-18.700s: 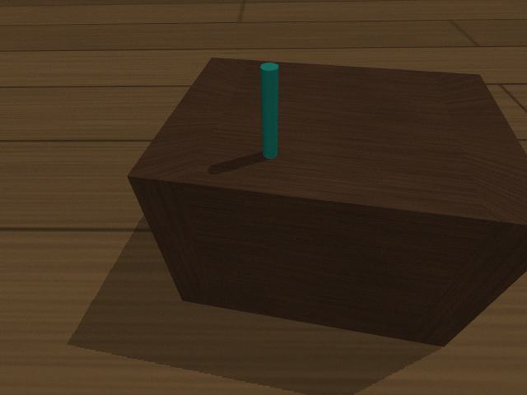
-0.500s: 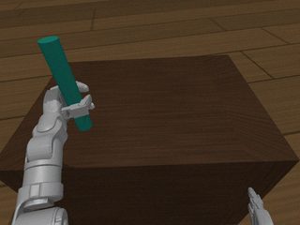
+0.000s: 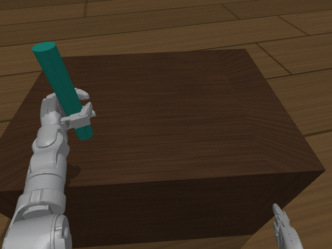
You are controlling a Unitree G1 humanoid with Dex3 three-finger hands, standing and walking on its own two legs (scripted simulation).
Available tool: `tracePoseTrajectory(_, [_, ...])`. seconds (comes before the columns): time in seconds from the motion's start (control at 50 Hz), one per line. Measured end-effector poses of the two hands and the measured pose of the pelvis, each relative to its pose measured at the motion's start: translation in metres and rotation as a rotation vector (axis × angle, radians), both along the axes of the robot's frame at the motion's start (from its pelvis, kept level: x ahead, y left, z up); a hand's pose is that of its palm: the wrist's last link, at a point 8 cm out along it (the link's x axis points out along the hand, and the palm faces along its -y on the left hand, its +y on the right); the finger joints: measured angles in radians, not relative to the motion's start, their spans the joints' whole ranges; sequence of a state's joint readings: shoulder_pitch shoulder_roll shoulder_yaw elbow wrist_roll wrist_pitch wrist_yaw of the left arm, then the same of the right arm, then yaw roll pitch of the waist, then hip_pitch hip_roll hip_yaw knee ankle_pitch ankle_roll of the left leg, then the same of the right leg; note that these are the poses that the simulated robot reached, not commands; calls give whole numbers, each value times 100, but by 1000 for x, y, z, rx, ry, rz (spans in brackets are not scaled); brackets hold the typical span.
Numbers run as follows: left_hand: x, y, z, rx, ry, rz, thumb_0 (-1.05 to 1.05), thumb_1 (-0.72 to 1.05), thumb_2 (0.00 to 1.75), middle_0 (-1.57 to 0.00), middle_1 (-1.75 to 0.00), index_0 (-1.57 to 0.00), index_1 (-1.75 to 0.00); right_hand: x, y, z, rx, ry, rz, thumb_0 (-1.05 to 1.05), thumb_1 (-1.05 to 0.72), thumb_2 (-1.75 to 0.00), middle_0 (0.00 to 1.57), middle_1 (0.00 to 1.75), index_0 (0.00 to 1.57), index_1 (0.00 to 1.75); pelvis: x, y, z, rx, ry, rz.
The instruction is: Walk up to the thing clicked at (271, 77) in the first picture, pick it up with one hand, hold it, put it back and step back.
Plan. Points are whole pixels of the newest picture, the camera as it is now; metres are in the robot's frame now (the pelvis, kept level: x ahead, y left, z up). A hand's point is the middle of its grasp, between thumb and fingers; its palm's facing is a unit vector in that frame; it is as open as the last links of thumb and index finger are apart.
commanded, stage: crouch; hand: left
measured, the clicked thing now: (68, 98) +0.44 +0.22 +0.17
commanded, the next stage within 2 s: lower in 0.48 s
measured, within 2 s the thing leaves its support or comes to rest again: rests again in 1.52 s
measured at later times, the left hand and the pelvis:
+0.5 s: hand (84, 110) +0.46 +0.20 +0.11, palm faces +0.16 -0.99 +0.00, open 5.0 cm; pelvis +0.00 +0.00 -0.01, yaw +0 degrees
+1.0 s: hand (91, 120) +0.47 +0.20 +0.06, palm faces +0.15 -0.99 +0.01, open 5.0 cm; pelvis -0.01 +0.00 -0.03, yaw -1 degrees
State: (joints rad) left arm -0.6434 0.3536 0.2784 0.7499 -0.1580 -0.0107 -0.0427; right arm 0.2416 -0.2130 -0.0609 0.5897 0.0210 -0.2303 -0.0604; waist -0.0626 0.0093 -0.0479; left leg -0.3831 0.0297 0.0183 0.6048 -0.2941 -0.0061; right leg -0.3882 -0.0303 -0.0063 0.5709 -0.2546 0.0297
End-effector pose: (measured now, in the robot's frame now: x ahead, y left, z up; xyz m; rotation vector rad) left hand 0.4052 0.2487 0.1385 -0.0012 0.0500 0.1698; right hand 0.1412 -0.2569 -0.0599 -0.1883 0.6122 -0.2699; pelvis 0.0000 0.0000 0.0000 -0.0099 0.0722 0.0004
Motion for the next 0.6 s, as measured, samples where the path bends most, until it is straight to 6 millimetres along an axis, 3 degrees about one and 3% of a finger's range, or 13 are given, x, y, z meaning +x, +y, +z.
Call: tracePoseTrajectory(0.6, [28,5,-28,2,-12,-16,0,17,118,-102,-118,-106,-115,0,3,-5,-17,47,-4,-1,54,-5,6,5,6,5,2,3,-14,-11,84,-5])
